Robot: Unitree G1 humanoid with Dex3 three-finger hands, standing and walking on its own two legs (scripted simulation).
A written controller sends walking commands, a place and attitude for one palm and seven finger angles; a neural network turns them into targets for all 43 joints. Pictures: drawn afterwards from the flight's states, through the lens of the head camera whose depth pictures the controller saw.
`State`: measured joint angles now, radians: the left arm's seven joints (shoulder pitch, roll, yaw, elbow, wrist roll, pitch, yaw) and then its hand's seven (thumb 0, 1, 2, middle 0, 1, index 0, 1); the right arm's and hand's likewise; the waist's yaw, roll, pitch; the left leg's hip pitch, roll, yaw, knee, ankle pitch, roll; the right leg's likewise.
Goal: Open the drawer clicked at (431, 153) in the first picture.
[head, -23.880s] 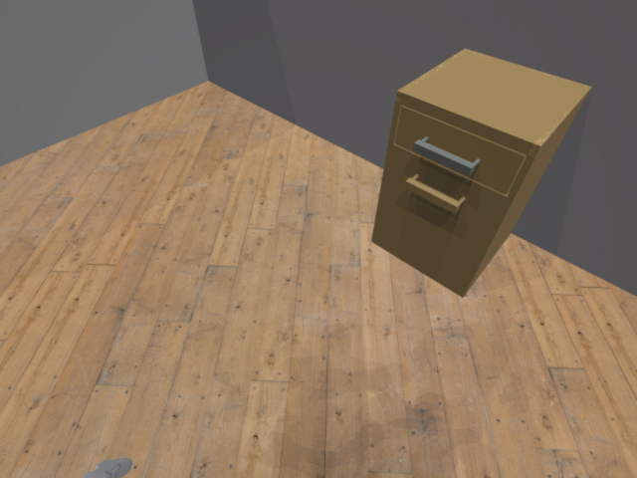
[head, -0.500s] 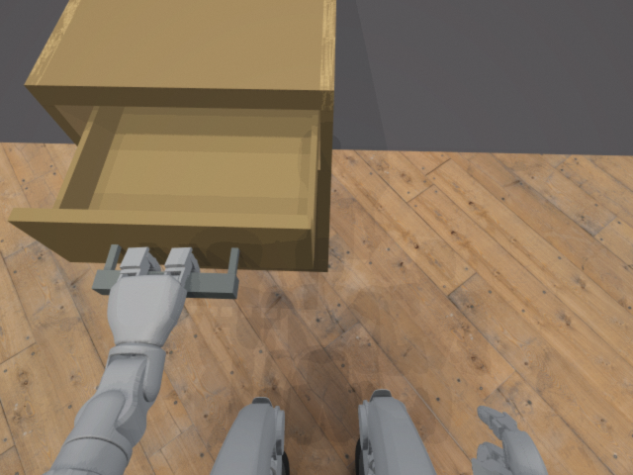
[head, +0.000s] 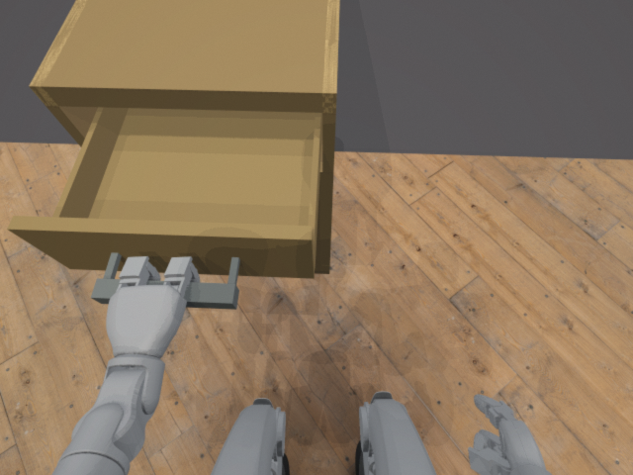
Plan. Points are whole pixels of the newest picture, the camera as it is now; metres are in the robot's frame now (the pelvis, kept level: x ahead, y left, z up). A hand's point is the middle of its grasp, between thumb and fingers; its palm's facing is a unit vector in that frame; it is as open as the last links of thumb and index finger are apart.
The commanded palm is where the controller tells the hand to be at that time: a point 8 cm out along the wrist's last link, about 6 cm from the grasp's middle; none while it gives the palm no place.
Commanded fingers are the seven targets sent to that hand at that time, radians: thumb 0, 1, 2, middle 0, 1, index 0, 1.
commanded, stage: pull the drawer open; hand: left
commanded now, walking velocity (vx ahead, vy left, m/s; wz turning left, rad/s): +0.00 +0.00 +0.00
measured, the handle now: (170, 277) +0.37 +0.22 -0.05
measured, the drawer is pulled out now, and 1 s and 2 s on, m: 0.21 0.25 0.30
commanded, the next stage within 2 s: none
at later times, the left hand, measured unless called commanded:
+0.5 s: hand (163, 336) +0.29 +0.22 -0.07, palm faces -0.04 -0.04 -1.00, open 6.1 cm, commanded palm +0.25 +0.22 -0.03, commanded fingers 0.00 0.90 0.90 -0.40 -1.35 -0.40 -1.35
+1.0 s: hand (159, 351) +0.27 +0.22 -0.07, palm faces -0.05 -0.05 -1.00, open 6.1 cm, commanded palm +0.24 +0.23 -0.03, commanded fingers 0.00 0.90 0.90 -0.40 -1.35 -0.40 -1.35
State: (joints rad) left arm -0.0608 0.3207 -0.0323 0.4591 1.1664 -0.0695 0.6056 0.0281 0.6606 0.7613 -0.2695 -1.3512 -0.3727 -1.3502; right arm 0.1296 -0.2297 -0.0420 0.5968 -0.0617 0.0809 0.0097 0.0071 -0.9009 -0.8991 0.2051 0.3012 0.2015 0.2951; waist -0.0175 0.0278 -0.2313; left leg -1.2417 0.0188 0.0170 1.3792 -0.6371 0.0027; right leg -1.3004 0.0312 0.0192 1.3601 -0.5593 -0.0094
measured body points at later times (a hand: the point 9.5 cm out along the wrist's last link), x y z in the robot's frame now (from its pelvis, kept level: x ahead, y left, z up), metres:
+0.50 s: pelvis +0.00 +0.00 +0.00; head +0.13 -0.01 +0.43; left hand +0.29 +0.22 -0.02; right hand +0.17 -0.25 -0.13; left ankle +0.00 +0.12 -0.60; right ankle +0.03 -0.11 -0.60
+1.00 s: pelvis +0.00 +0.00 +0.00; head +0.13 -0.02 +0.43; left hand +0.27 +0.22 -0.02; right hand +0.17 -0.25 -0.13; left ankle +0.00 +0.12 -0.60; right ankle +0.03 -0.11 -0.60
